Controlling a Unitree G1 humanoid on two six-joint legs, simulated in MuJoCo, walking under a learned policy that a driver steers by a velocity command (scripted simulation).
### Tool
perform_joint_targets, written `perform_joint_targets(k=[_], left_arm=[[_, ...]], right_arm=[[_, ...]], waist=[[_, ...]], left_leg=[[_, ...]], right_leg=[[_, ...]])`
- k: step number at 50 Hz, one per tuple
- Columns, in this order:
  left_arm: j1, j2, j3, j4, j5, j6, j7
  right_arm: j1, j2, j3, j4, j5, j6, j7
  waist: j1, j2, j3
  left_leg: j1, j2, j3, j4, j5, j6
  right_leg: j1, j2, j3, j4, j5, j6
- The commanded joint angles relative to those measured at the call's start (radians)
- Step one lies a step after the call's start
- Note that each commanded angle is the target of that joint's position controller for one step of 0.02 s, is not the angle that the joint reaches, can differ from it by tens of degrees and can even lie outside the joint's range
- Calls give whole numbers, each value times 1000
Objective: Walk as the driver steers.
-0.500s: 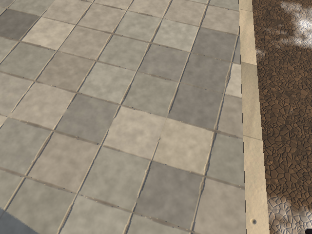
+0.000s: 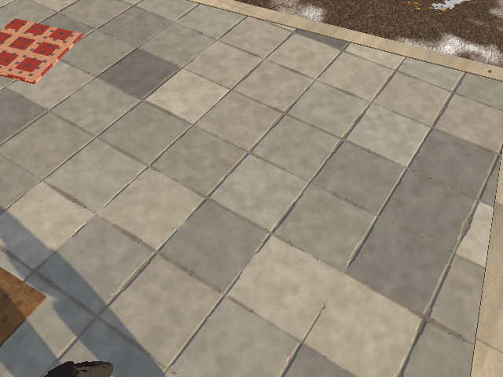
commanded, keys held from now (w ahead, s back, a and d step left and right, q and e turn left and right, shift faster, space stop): shift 1.00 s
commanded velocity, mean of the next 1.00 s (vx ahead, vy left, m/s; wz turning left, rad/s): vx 0.01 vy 0.00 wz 0.06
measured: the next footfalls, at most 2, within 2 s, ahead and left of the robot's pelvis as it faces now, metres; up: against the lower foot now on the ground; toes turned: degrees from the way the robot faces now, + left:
right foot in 0.04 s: +0.09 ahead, -0.15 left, +0.00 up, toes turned -1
left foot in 1.96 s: +0.19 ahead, +0.13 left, +0.00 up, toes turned +4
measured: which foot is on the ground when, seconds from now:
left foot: down 0.00-1.00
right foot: up 0.00-0.02, down 0.04-1.00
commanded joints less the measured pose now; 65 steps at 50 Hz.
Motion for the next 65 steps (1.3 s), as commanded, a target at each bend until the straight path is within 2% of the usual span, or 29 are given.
perform_joint_targets(k=[1, 2, 3, 4, 5, 7, 9, 13, 17, 25, 40, 51, 65], left_arm=[[23, 46, 10, -54, 17, -22, -7], [32, 65, 8, -58, 35, -30, -10], [-14, 151, 19, -77, 57, -34, -7], [-48, 107, 8, -78, 63, -37, -12], [-90, 55, -9, -88, 52, -40, -15], [-53, 75, -6, -74, 36, -47, -18], [3, 77, -7, -56, 32, -54, -13], [55, 59, -13, -40, 27, -50, -9], [76, 52, -14, -20, 23, -45, -14], [110, 66, -9, 50, 17, -39, -20], [173, 88, -6, 198, 11, -26, -3], [219, 81, -14, 278, 10, -21, 6], [274, 58, -25, 340, 7, -16, 13]], right_arm=[[-38, -85, -11, -34, 3, -21, 8], [12, -37, 4, -12, -4, -32, 12], [74, -38, 1, -2, 0, -35, 13], [56, -60, -5, 13, -1, -36, 11], [38, -77, -10, 24, -3, -33, 10], [20, -76, -10, 47, -4, -24, 7], [17, -68, -6, 65, 3, -22, 11], [26, -56, 0, 111, 8, -31, 15], [43, -56, 3, 160, 9, -32, 14], [67, -81, 6, 265, 11, -30, 4], [65, -103, 14, 432, 14, -29, -19], [83, -101, 24, 497, 15, -31, -25], [135, -81, 38, 533, 15, -37, -26]], waist=[[53, 100, -137], [38, 60, -130], [-35, -94, -104], [-40, -169, -95], [-38, -148, -65], [-8, -101, -75], [14, -53, -84], [39, -10, -111], [44, 14, -116], [42, 11, -97], [46, 3, -67], [47, 7, -42], [48, 9, -22]], left_leg=[[-25, 197, -238, -136, -132, 115], [-62, 141, -218, -90, -214, 56], [-68, 52, -111, -20, -235, -1], [58, 63, -75, -2, -169, -37], [108, 73, -79, -28, -92, -45], [135, 74, -91, -42, -33, -24], [129, 84, -115, -81, 1, -5], [126, 91, -127, -111, 57, -3], [152, 96, -133, -129, 117, -7], [214, 102, -131, -160, 200, -11], [243, 96, -100, -205, 206, -29], [223, 90, -83, -219, 167, -38], [204, 83, -70, -227, 145, -42]], right_leg=[[245, 22, -26, -266, 140, -40], [305, -45, 54, -317, 270, -62], [213, -156, 184, -352, 231, -145], [72, -193, 249, -434, 62, -206], [35, -156, 212, -442, -33, -185], [60, -98, 135, -413, -43, -126], [112, -78, 98, -380, 14, -109], [189, -57, 57, -336, 130, -117], [214, -45, 33, -325, 204, -120], [234, -36, 15, -345, 289, -118], [264, -25, 7, -392, 324, -115], [260, -15, 3, -411, 280, -114], [253, -6, -2, -416, 249, -113]])
Keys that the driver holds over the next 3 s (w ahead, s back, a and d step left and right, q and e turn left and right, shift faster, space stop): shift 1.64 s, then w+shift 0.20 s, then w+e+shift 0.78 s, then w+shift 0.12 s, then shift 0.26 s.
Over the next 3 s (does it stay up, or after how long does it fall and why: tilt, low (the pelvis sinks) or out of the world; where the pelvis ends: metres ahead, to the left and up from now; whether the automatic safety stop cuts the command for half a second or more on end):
stays up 0.85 -0.19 0.01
